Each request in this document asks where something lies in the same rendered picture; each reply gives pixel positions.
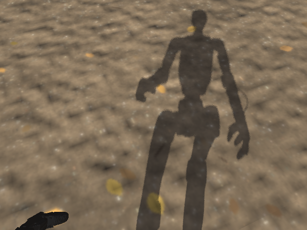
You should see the robot left hand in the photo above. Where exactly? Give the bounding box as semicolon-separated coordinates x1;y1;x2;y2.
15;212;69;230

